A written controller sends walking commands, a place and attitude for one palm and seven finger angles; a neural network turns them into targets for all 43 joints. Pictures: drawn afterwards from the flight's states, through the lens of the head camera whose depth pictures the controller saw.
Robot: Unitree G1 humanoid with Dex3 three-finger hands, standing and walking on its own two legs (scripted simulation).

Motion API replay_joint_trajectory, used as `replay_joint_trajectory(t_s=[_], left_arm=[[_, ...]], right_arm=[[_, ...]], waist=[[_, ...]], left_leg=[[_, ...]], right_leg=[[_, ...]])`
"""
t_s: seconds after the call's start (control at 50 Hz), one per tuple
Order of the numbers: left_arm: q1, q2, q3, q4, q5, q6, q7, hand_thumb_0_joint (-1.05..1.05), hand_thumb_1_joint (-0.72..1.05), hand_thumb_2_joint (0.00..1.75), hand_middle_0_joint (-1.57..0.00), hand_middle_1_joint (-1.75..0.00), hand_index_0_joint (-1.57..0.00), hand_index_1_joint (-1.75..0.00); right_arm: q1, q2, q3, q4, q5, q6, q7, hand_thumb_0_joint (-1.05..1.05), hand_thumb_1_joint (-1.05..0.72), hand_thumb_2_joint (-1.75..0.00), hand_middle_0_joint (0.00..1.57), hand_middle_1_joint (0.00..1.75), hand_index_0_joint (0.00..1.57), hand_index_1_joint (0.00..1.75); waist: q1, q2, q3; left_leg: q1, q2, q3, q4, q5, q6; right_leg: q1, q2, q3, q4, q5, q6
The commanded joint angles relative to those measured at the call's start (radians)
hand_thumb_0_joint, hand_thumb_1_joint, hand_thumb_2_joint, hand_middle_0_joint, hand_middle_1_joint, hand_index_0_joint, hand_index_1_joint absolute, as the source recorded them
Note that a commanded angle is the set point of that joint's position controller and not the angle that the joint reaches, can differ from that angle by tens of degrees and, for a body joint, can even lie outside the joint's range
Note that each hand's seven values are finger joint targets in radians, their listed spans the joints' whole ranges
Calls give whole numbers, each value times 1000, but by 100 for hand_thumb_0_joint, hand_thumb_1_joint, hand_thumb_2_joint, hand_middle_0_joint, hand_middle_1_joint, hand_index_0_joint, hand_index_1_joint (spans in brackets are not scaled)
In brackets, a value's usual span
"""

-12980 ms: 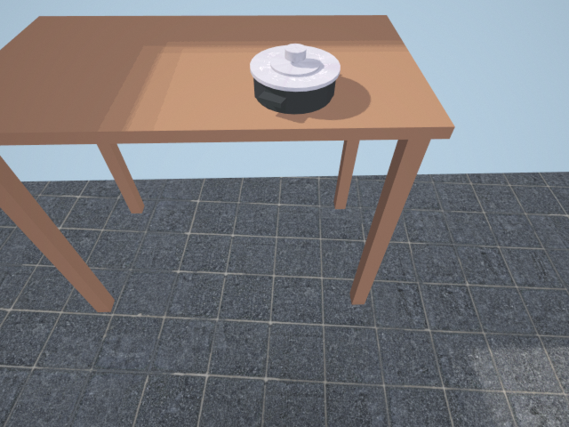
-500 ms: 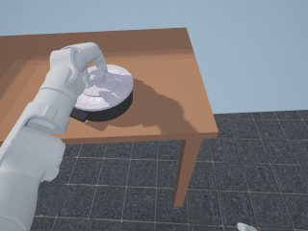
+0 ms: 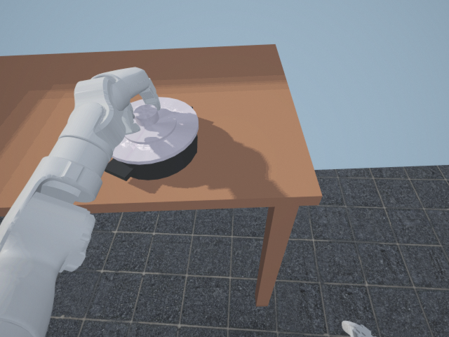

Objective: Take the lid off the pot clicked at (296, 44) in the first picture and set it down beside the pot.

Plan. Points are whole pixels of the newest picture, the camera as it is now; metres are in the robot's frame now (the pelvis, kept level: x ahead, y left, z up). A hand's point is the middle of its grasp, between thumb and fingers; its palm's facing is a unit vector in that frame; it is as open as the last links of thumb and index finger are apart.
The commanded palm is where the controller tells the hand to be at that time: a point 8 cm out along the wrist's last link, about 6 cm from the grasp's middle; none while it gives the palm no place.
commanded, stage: close the fingers and squeeze the knob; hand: left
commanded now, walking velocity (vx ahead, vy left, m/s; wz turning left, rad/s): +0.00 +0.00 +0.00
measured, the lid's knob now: (146, 115) +0.48 +0.15 +0.16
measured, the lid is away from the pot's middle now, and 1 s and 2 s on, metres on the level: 0.00 0.01 0.01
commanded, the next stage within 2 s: lift the lid straight up in 1.38 s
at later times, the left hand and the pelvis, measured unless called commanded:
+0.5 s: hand (132, 118) +0.45 +0.17 +0.17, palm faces -0.36 -0.11 -0.93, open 8.6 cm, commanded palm +0.43 +0.17 +0.23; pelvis +0.00 +0.00 +0.00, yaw +0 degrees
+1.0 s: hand (132, 118) +0.44 +0.17 +0.18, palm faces -0.34 -0.11 -0.93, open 8.0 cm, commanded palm +0.42 +0.17 +0.23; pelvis +0.00 +0.00 +0.00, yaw +0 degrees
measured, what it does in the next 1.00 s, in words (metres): stands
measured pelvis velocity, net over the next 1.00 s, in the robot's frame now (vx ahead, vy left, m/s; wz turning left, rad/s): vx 0.00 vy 0.00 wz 0.01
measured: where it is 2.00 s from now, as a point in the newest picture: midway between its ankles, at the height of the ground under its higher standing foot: outside the picture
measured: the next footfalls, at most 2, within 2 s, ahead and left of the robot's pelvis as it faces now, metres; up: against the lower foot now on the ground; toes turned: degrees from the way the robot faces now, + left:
none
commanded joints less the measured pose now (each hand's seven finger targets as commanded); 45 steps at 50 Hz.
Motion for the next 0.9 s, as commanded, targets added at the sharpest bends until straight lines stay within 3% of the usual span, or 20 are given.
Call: replay_joint_trajectory(t_s=[0.0,0.06,0.18,0.24,0.26,0.34,0.36,0.4,0.42,0.48,0.5,0.56,0.62,0.68,0.72,0.74,0.78,0.82,0.84,0.88], left_arm=[[-436,143,33,-129,8,-1,5,0,-7,103,-53,-76,-53,-76],[-503,189,59,-183,34,-2,17,0,-4,103,-53,-81,-53,-81],[-480,156,39,-142,25,1,15,0,2,102,-55,-88,-55,-88],[-523,133,23,-196,25,5,13,0,5,101,-56,-91,-56,-91],[-520,160,47,-200,27,6,16,0,6,101,-57,-92,-57,-92],[-456,175,63,-102,15,4,6,0,10,99,-58,-95,-58,-95],[-478,193,71,-130,17,2,7,0,11,98,-59,-96,-59,-96],[-481,133,25,-158,6,2,5,0,13,97,-60,-97,-60,-97],[-514,152,37,-224,16,1,3,0,15,96,-61,-98,-61,-98],[-420,182,67,-116,16,-1,1,0,18,94,-62,-100,-62,-100],[-421,213,90,-131,6,-2,6,0,19,93,-63,-100,-63,-100],[-467,153,39,-194,13,-1,1,0,23,91,-65,-102,-65,-102],[-440,193,72,-251,14,0,3,0,27,88,-67,-103,-67,-103],[-403,142,34,-196,1,8,-3,0,31,84,-69,-103,-69,-103],[-447,159,40,-234,4,15,-1,0,33,82,-71,-104,-71,-104],[-438,143,33,-205,7,17,1,0,35,80,-72,-104,-72,-104],[-442,182,63,-192,13,17,6,0,34,85,-69,-103,-68,-102],[-456,168,51,-265,13,15,2,0,35,88,-68,-103,-66,-100],[-420,141,38,-218,9,17,0,0,36,89,-67,-103,-65,-100],[-410,162,50,-192,8,17,1,0,38,90,-68,-104,-65,-100]], right_arm=[[-60,-136,-45,-120,-1,-25,-5,0,-90,-90,20,30,20,30],[-53,-132,-43,-116,-5,-27,-5,0,-90,-90,20,30,20,30],[-61,-127,-39,-113,-4,-29,-8,0,-90,-90,20,30,20,30],[-64,-127,-46,-114,-6,-30,-6,0,-90,-90,20,30,20,30],[-60,-129,-47,-113,-10,-33,-5,0,-90,-90,20,30,20,30],[-58,-130,-39,-108,-7,-32,-13,0,-90,-90,20,30,20,30],[-56,-133,-40,-108,-7,-30,-12,0,-90,-90,20,30,20,30],[-72,-134,-45,-113,-5,-29,-8,0,-90,-90,20,30,20,30],[-62,-129,-47,-117,-11,-31,-6,0,-90,-90,20,30,20,30],[-58,-132,-40,-113,-8,-34,-9,0,-90,-90,20,30,20,30],[-61,-143,-43,-113,-5,-29,-8,0,-90,-90,20,30,20,30],[-66,-128,-45,-119,-6,-31,-6,0,-90,-90,20,30,20,30],[-76,-130,-46,-132,-10,-35,-3,0,-90,-90,20,30,20,30],[-81,-127,-42,-126,-2,-32,-3,0,-90,-90,20,30,20,30],[-81,-133,-45,-123,-3,-29,-1,0,-90,-90,20,30,20,30],[-83,-129,-44,-122,-4,-32,-3,0,-90,-90,20,30,20,30],[-78,-133,-40,-117,-5,-32,-6,0,-90,-90,20,30,20,30],[-85,-130,-43,-129,-8,-33,-3,0,-90,-90,20,30,20,30],[-88,-124,-42,-128,-7,-37,-3,0,-90,-90,20,30,20,30],[-84,-131,-39,-123,-4,-32,-3,0,-90,-90,20,30,20,30]], waist=[[-8,-91,-290],[-10,-59,-341],[-13,-73,-325],[-15,-59,-362],[-10,-56,-380],[-8,-117,-302],[-8,-110,-319],[-8,-71,-340],[-10,-60,-382],[-6,-115,-309],[3,-90,-324],[-8,-81,-346],[2,-53,-402],[-6,-95,-318],[-7,-63,-333],[-7,-73,-320],[-3,-76,-330],[-1,-58,-393],[0,-63,-351],[-2,-93,-325]], left_leg=[[183,-37,-18,7,411,29],[215,-36,-30,7,432,28],[202,-37,-30,-1,399,25],[240,-35,-34,6,439,27],[245,-35,-36,8,445,27],[186,-41,-23,0,391,30],[188,-41,-21,-6,376,30],[208,-40,-27,7,434,28],[243,-38,-31,7,471,31],[192,-42,-21,9,416,32],[186,-41,-23,6,418,28],[218,-39,-23,11,438,34],[252,-35,-33,17,512,31],[208,-38,-22,7,446,32],[225,-37,-29,0,460,28],[222,-38,-27,8,454,30],[211,-40,-24,5,444,30],[252,-36,-35,9,520,28],[240,-36,-31,20,513,30],[210,-38,-25,6,450,28]], right_leg=[[75,81,-22,-13,395,-52],[80,83,-16,-11,380,-55],[76,82,-21,-14,361,-54],[72,82,-17,-15,373,-54],[80,83,-15,-13,380,-54],[86,82,-21,-17,387,-51],[96,79,-16,-18,388,-49],[87,80,-20,-12,408,-54],[96,81,-11,-14,417,-51],[91,82,-18,-13,412,-48],[106,83,-19,-14,419,-53],[96,78,-12,-12,415,-48],[111,82,-8,-9,434,-49],[94,80,-16,-13,417,-46],[88,83,-15,-18,403,-50],[82,83,-16,-15,400,-50],[97,82,-14,-12,416,-51],[109,82,-9,-9,438,-51],[93,82,-14,-6,431,-50],[96,81,-16,-11,414,-48]])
